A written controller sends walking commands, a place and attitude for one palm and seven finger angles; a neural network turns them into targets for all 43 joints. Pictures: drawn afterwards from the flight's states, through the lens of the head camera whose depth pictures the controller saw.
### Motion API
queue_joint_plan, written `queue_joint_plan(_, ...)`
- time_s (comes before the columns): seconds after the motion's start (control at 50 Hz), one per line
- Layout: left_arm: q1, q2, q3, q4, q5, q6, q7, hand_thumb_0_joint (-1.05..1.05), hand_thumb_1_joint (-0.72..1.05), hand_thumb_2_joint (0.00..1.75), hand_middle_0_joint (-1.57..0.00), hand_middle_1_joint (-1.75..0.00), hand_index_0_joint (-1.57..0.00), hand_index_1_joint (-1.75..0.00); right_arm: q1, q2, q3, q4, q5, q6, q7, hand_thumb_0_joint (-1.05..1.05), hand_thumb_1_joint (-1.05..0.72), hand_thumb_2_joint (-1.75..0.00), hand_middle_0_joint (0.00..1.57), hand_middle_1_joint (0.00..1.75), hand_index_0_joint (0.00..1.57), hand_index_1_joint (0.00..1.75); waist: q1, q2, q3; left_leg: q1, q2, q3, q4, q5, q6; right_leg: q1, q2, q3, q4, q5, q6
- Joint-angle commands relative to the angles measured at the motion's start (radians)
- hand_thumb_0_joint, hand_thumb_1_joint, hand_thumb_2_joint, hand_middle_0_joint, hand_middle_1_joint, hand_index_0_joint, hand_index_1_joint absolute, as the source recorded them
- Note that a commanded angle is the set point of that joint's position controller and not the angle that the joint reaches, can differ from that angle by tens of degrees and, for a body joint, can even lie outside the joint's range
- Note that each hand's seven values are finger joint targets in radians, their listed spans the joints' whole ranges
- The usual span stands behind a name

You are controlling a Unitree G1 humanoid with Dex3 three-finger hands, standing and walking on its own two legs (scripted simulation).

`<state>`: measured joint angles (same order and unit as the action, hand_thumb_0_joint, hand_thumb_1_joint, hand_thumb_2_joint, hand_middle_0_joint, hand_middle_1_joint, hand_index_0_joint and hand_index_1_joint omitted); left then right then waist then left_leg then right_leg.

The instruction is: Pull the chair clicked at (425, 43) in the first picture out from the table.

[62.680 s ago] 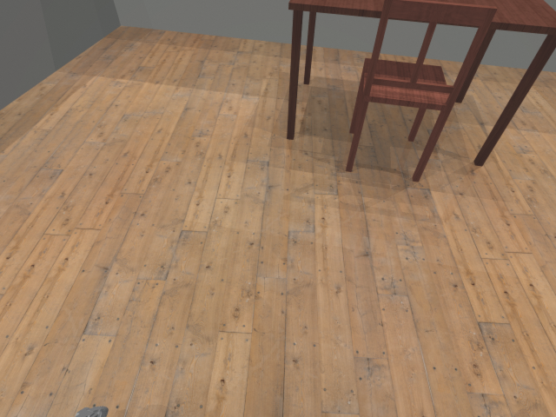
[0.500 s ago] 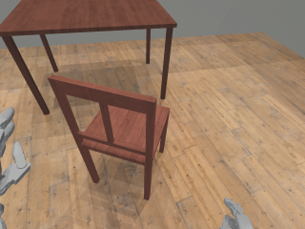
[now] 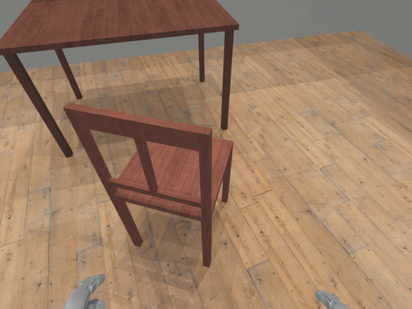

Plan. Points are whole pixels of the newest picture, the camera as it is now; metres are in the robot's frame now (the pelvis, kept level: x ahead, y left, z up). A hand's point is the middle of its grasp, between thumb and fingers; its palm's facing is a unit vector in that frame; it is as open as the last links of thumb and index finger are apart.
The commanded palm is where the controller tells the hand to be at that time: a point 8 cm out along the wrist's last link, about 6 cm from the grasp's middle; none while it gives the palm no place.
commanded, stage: let the arm hang, fingers relaxed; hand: left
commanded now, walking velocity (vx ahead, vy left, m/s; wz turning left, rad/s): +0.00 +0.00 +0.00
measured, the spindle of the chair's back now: (147, 166) +0.53 +0.21 -0.10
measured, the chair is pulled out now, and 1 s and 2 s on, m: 0.65 0.65 0.65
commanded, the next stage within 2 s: look to check the result in 0.90 s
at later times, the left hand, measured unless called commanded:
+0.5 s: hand out of the picture -0.04 +0.17 -0.16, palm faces +0.01 -0.98 -0.22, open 7.4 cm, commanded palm none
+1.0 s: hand out of the picture +0.01 +0.15 -0.17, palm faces +0.00 -0.98 -0.20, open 7.4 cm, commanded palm none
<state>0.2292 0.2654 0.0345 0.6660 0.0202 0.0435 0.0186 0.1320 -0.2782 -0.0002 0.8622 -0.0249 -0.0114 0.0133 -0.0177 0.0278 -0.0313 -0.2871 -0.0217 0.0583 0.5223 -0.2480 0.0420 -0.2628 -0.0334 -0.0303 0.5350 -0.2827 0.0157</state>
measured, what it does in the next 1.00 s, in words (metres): stands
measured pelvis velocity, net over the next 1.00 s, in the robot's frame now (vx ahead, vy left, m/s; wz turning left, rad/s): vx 0.01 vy -0.02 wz -0.02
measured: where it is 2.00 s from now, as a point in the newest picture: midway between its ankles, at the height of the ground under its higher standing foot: outside the picture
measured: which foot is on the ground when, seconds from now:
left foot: down 0.00-1.00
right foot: down 0.00-1.00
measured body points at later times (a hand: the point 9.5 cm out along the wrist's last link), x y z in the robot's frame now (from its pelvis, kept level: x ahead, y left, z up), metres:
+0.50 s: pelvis +0.00 -0.01 +0.01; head +0.01 -0.02 +0.46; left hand -0.04 +0.22 -0.15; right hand -0.02 -0.21 -0.16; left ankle +0.02 +0.09 -0.73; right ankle +0.00 -0.13 -0.73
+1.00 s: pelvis +0.01 -0.02 +0.01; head +0.01 -0.02 +0.46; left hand +0.01 +0.20 -0.15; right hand +0.00 -0.23 -0.16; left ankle +0.02 +0.09 -0.73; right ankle +0.00 -0.13 -0.73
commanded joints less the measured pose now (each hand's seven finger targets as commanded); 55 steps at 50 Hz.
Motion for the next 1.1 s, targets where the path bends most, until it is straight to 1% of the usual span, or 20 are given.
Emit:
queue_joint_plan(0.0,0.007,0.118,-0.003,0.12,0.002,-0.038,0.007,0.0,0.9,0.9,-0.2,-0.3,-0.2,-0.3,0.0,-0.104,-0.02,-0.018,-0.008,0.011,-0.017,0.0,-0.9,-0.9,0.2,0.3,0.2,0.3,0.019,-0.019,0.018,0.036,0.112,-0.14,-0.16,0.117,-0.006,0.048,-0.059,0.098,-0.141,0.093,-0.045)
queue_joint_plan(0.02,0.011,0.109,-0.005,0.167,0.0,-0.039,0.006,0.0,0.9,0.9,-0.2,-0.3,-0.2,-0.3,0.005,-0.092,-0.016,0.008,-0.006,0.012,-0.02,0.0,-0.9,-0.9,0.2,0.3,0.2,0.3,0.02,0.027,0.025,0.034,0.113,-0.138,-0.177,0.088,-0.006,0.055,-0.056,0.102,-0.152,0.079,-0.045)
queue_joint_plan(0.06,0.032,0.096,-0.008,0.25,-0.003,-0.044,0.005,0.0,0.9,0.9,-0.2,-0.3,-0.2,-0.3,0.028,-0.073,-0.012,0.054,-0.002,0.011,-0.029,0.0,-0.9,-0.9,0.2,0.3,0.2,0.3,0.02,0.072,0.014,0.055,0.11,-0.129,-0.19,0.069,-0.007,0.075,-0.055,0.104,-0.17,0.092,-0.05)
queue_joint_plan(0.08,0.052,0.069,0.002,0.281,-0.002,-0.047,0.007,0.0,0.9,0.9,-0.2,-0.3,-0.2,-0.3,0.044,-0.054,-0.015,0.074,-0.004,0.011,-0.033,0.0,-0.9,-0.9,0.2,0.3,0.2,0.3,0.021,0.108,0.005,0.061,0.113,-0.124,-0.189,0.071,-0.006,0.088,-0.055,0.098,-0.179,0.108,-0.054)
queue_joint_plan(0.1,0.063,0.068,0.001,0.306,-0.002,-0.048,0.007,0.0,0.9,0.9,-0.2,-0.3,-0.2,-0.3,0.061,-0.049,-0.017,0.086,-0.001,0.014,-0.037,0.0,-0.9,-0.9,0.2,0.3,0.2,0.3,0.022,0.095,0.018,0.07,0.114,-0.126,-0.185,0.071,-0.005,0.088,-0.054,0.094,-0.194,0.112,-0.055)
queue_joint_plan(0.16,0.081,0.045,-0.011,0.372,-0.009,-0.053,0.007,0.0,0.9,0.9,-0.2,-0.3,-0.2,-0.3,0.116,-0.029,-0.017,0.139,0.005,0.012,-0.045,0.0,-0.9,-0.9,0.2,0.3,0.2,0.3,0.013,0.069,-0.004,0.105,0.118,-0.123,-0.178,0.11,-0.004,0.098,-0.059,0.092,-0.204,0.146,-0.058)
queue_joint_plan(0.22,0.096,0.023,-0.021,0.42,-0.01,-0.052,0.009,0.0,0.9,0.9,-0.2,-0.3,-0.2,-0.3,0.154,-0.014,-0.019,0.177,0.007,0.017,-0.05,0.0,-0.9,-0.9,0.2,0.3,0.2,0.3,0.009,0.015,0.059,0.099,0.122,-0.128,-0.192,0.081,-0.002,0.064,-0.057,0.089,-0.222,0.111,-0.058)
queue_joint_plan(0.3,0.123,0.003,-0.025,0.46,-0.01,-0.051,0.014,0.0,0.9,0.9,-0.2,-0.3,-0.2,-0.3,0.192,0.001,-0.019,0.207,0.009,0.02,-0.053,0.0,-0.9,-0.9,0.2,0.3,0.2,0.3,0.01,-0.029,0.08,0.098,0.125,-0.126,-0.205,0.043,0.001,0.051,-0.051,0.083,-0.227,0.073,-0.057)
queue_joint_plan(0.36,0.136,-0.009,-0.028,0.474,-0.011,-0.051,0.018,0.0,0.9,0.9,-0.2,-0.3,-0.2,-0.3,0.211,0.015,-0.019,0.224,0.008,0.017,-0.054,0.0,-0.9,-0.9,0.2,0.3,0.2,0.3,0.011,-0.04,0.078,0.097,0.123,-0.125,-0.208,0.052,0.003,0.053,-0.054,0.087,-0.219,0.08,-0.056)
queue_joint_plan(0.42,0.138,-0.019,-0.029,0.481,-0.01,-0.05,0.021,0.0,0.9,0.9,-0.2,-0.3,-0.2,-0.3,0.212,0.027,-0.016,0.236,0.007,0.019,-0.053,0.0,-0.9,-0.9,0.2,0.3,0.2,0.3,0.01,-0.047,0.114,0.087,0.122,-0.12,-0.216,0.038,0.002,0.031,-0.051,0.09,-0.22,0.062,-0.055)
queue_joint_plan(0.48,0.14,-0.029,-0.028,0.483,-0.01,-0.052,0.023,0.0,0.9,0.9,-0.2,-0.3,-0.2,-0.3,0.216,0.037,-0.018,0.243,0.006,0.017,-0.052,0.0,-0.9,-0.9,0.2,0.3,0.2,0.3,0.011,-0.069,0.119,0.085,0.117,-0.119,-0.215,0.037,0.002,0.025,-0.053,0.093,-0.217,0.06,-0.054)
queue_joint_plan(0.54,0.132,-0.03,-0.027,0.476,-0.008,-0.052,0.024,0.0,0.9,0.9,-0.2,-0.3,-0.2,-0.3,0.215,0.044,-0.017,0.247,0.004,0.018,-0.05,0.0,-0.9,-0.9,0.2,0.3,0.2,0.3,0.011,-0.042,0.139,0.071,0.114,-0.115,-0.222,0.016,-0.001,0.015,-0.049,0.095,-0.216,0.049,-0.053)
queue_joint_plan(0.62,0.122,-0.033,-0.023,0.47,-0.007,-0.055,0.026,0.0,0.9,0.9,-0.2,-0.3,-0.2,-0.3,0.213,0.052,-0.017,0.25,0.004,0.014,-0.05,0.0,-0.9,-0.9,0.2,0.3,0.2,0.3,0.01,-0.041,0.127,0.084,0.117,-0.111,-0.22,0.056,-0.003,0.024,-0.05,0.096,-0.214,0.077,-0.052)
queue_joint_plan(0.66,0.121,-0.032,-0.021,0.472,-0.008,-0.056,0.025,0.0,0.9,0.9,-0.2,-0.3,-0.2,-0.3,0.208,0.052,-0.016,0.251,0.004,0.01,-0.052,0.0,-0.9,-0.9,0.2,0.3,0.2,0.3,0.014,-0.016,0.116,0.091,0.117,-0.108,-0.218,0.083,-0.003,0.037,-0.051,0.096,-0.209,0.102,-0.051)
queue_joint_plan(0.8,0.112,-0.027,-0.021,0.467,-0.008,-0.06,0.024,0.0,0.9,0.9,-0.2,-0.3,-0.2,-0.3,0.204,0.049,-0.016,0.249,0.007,0.009,-0.053,0.0,-0.9,-0.9,0.2,0.3,0.2,0.3,0.012,-0.03,0.117,0.114,0.123,-0.1,-0.214,0.12,-0.006,0.045,-0.052,0.095,-0.226,0.129,-0.051)
queue_joint_plan(0.86,0.109,-0.025,-0.021,0.47,-0.009,-0.06,0.023,0.0,0.9,0.9,-0.2,-0.3,-0.2,-0.3,0.2,0.043,-0.015,0.252,0.005,0.008,-0.054,0.0,-0.9,-0.9,0.2,0.3,0.2,0.3,0.012,-0.015,0.1,0.13,0.123,-0.101,-0.217,0.131,-0.007,0.055,-0.053,0.099,-0.223,0.141,-0.051)
queue_joint_plan(0.9,0.11,-0.024,-0.021,0.471,-0.008,-0.059,0.023,0.0,0.9,0.9,-0.2,-0.3,-0.2,-0.3,0.2,0.044,-0.015,0.249,0.007,0.01,-0.054,0.0,-0.9,-0.9,0.2,0.3,0.2,0.3,0.013,-0.028,0.121,0.124,0.125,-0.101,-0.223,0.116,-0.007,0.046,-0.052,0.095,-0.234,0.124,-0.051)
queue_joint_plan(0.98,0.112,-0.025,-0.022,0.475,-0.009,-0.062,0.023,0.0,0.9,0.9,-0.2,-0.3,-0.2,-0.3,0.2,0.039,-0.015,0.253,0.006,0.007,-0.054,0.0,-0.9,-0.9,0.2,0.3,0.2,0.3,0.01,-0.028,0.095,0.143,0.124,-0.101,-0.22,0.137,-0.007,0.059,-0.054,0.103,-0.233,0.142,-0.05)
queue_joint_plan(1.0,0.113,-0.024,-0.021,0.474,-0.008,-0.062,0.023,0.0,0.9,0.9,-0.2,-0.3,-0.2,-0.3,0.198,0.039,-0.016,0.251,0.008,0.008,-0.055,0.0,-0.9,-0.9,0.2,0.3,0.2,0.3,0.011,-0.041,0.106,0.144,0.126,-0.097,-0.218,0.14,-0.007,0.055,-0.053,0.096,-0.238,0.144,-0.05)
queue_joint_plan(1.08,0.117,-0.025,-0.023,0.48,-0.009,-0.064,0.024,0.0,0.9,0.9,-0.2,-0.3,-0.2,-0.3,0.198,0.038,-0.014,0.255,0.007,0.006,-0.055,0.0,-0.9,-0.9,0.2,0.3,0.2,0.3,0.009,-0.031,0.097,0.153,0.125,-0.098,-0.218,0.153,-0.009,0.062,-0.054,0.106,-0.237,0.158,-0.05)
